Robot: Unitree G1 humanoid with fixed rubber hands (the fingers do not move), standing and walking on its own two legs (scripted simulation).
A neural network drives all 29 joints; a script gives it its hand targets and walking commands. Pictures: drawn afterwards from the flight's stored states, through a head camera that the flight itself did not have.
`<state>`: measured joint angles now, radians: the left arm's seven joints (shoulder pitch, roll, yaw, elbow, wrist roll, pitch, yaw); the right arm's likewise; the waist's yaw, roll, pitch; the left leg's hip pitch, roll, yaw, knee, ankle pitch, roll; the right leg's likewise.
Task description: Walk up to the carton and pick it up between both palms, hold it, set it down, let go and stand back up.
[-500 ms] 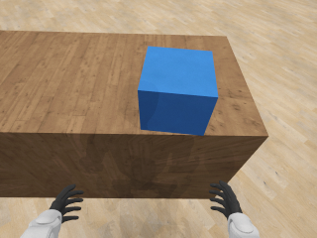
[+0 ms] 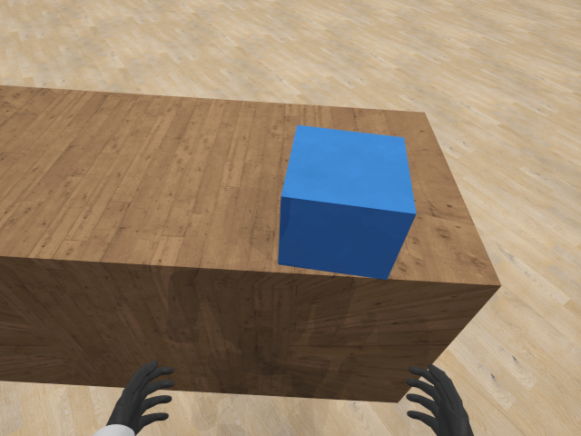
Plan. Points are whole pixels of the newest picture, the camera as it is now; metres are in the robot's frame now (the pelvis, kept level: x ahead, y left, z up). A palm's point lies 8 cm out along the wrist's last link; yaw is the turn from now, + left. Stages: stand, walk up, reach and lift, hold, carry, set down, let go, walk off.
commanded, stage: reach and lift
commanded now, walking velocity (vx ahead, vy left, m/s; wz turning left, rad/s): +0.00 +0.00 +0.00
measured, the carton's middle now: (341, 200) +0.53 -0.07 +0.02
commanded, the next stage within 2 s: none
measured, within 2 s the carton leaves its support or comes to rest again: neither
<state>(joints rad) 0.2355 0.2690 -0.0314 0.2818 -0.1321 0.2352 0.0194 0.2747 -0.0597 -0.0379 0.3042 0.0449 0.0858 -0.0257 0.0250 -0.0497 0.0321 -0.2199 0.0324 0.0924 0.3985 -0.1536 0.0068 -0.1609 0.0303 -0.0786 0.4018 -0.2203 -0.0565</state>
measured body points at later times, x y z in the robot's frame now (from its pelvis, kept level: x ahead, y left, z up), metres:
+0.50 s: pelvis +0.04 +0.00 +0.01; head +0.04 +0.02 +0.45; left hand +0.24 +0.21 -0.02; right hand +0.24 -0.21 +0.00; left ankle +0.04 +0.12 -0.74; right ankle +0.00 -0.08 -0.74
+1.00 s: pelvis +0.05 -0.01 +0.00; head +0.04 +0.00 +0.45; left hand +0.30 +0.19 +0.03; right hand +0.29 -0.22 +0.03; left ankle +0.04 +0.12 -0.74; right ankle +0.00 -0.08 -0.74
